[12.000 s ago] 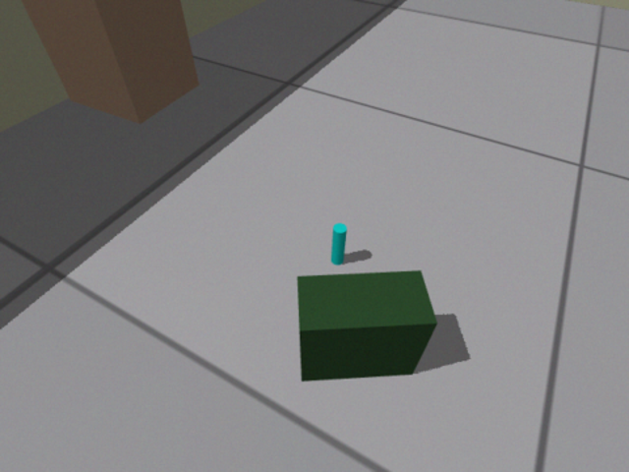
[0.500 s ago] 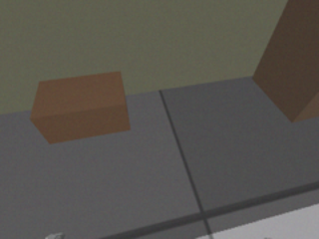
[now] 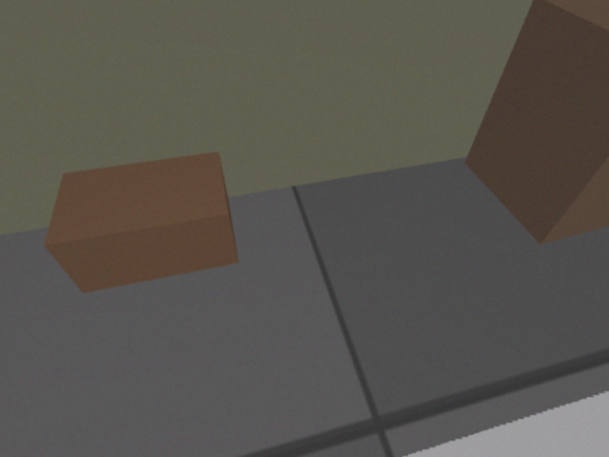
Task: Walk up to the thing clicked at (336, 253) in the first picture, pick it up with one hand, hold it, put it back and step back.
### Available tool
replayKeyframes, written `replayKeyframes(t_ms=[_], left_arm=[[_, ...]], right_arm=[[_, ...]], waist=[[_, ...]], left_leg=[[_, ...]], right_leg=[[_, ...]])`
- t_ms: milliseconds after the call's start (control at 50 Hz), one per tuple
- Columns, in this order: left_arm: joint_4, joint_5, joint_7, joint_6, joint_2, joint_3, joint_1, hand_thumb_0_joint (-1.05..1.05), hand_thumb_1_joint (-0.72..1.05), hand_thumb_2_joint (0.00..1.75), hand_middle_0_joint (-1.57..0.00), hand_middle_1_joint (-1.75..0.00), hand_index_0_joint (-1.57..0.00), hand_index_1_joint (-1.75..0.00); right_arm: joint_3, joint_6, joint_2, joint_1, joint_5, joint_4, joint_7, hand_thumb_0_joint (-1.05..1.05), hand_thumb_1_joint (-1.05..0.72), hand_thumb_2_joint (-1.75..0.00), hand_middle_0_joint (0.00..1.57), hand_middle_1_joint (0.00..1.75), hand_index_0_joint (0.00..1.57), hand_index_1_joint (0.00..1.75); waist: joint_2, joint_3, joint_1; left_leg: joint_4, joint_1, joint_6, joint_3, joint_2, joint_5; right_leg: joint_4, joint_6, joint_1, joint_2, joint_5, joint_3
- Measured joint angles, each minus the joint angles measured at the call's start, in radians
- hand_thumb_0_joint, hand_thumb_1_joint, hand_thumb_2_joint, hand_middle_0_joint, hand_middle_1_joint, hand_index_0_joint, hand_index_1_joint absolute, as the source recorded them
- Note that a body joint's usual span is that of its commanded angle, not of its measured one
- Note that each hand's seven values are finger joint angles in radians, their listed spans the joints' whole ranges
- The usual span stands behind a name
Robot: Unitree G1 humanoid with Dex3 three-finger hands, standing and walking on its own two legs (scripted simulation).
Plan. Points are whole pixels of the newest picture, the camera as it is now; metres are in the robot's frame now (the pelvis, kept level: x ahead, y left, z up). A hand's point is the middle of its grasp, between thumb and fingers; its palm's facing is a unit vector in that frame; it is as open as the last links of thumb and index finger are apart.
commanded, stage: stand
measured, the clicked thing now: out of the picture -0.41 -1.09 -0.68
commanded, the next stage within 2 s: none
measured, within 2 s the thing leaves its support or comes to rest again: neither
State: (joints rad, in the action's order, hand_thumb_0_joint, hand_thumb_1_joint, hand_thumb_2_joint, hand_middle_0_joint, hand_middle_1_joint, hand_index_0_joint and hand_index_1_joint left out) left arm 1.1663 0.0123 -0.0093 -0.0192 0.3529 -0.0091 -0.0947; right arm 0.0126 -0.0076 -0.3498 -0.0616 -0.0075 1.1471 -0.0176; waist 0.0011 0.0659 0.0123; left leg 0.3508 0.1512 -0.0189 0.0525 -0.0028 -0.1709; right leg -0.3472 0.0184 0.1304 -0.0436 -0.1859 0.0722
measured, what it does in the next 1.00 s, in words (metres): stands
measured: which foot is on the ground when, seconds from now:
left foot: down 0.00-1.00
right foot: down 0.00-1.00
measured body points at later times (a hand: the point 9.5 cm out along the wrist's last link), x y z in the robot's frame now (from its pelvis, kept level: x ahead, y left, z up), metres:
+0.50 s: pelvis +0.01 -0.01 +0.00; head +0.02 -0.01 +0.45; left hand +0.11 +0.29 -0.13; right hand +0.09 -0.31 -0.13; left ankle +0.01 +0.13 -0.75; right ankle +0.00 -0.13 -0.75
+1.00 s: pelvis +0.01 -0.02 +0.00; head +0.02 -0.02 +0.45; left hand +0.09 +0.29 -0.13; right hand +0.08 -0.32 -0.13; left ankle +0.01 +0.13 -0.75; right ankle +0.00 -0.13 -0.75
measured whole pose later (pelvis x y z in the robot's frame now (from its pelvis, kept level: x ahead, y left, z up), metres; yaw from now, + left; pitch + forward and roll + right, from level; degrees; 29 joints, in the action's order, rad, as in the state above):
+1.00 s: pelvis +0.01 -0.02 +0.00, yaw -1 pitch -2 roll +0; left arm 1.14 0.01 -0.01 -0.01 0.35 -0.01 -0.10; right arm -0.01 -0.01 -0.35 -0.09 -0.01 1.15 -0.01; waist -0.01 0.05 0.00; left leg 0.31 0.11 -0.04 0.05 -0.03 -0.17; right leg -0.32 0.00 0.10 -0.01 -0.19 0.07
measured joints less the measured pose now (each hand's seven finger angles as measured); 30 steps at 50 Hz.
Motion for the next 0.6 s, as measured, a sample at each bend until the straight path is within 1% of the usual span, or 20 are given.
replayKeyframes(t_ms=[320,600], left_arm=[[-0.029,-0.001,0.004,-0.001,-0.011,-0.005,0.027,0.01,0.91,0.9,-0.2,-0.3,-0.2,-0.3],[-0.034,0.0,0.002,0.004,-0.007,-0.006,0.018,0.0,0.91,0.9,-0.2,-0.3,-0.2,-0.3]], right_arm=[[-0.007,0.001,0.007,-0.005,0.002,0.002,0.005,0.01,-0.9,-0.9,0.21,0.3,0.21,0.3],[-0.01,-0.001,-0.002,-0.014,0.001,0.001,0.006,0.01,-0.9,-0.9,0.21,0.3,0.21,0.3]], waist=[[-0.006,-0.015,-0.013],[-0.008,-0.016,-0.013]], left_leg=[[-0.028,-0.029,-0.013,-0.005,-0.016,0.001],[-0.036,-0.039,-0.021,-0.006,-0.026,0.001]], right_leg=[[0.017,-0.011,-0.021,0.016,-0.002,-0.004],[0.025,-0.019,-0.029,0.025,0.0,-0.006]])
